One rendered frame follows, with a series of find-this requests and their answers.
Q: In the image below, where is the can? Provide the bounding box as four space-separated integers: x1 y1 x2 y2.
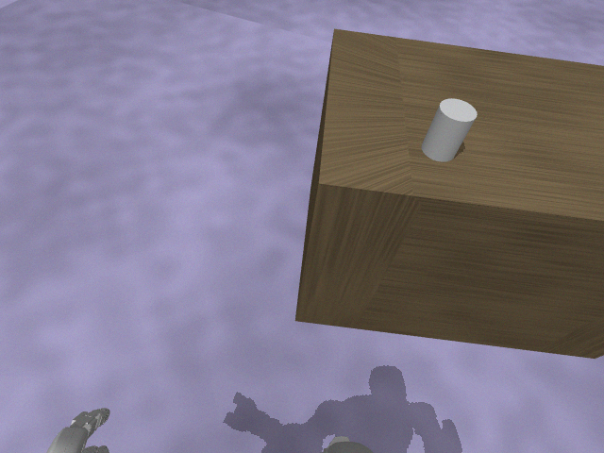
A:
422 98 478 162

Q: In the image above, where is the left robot hand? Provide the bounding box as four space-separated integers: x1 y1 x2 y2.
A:
46 408 110 453

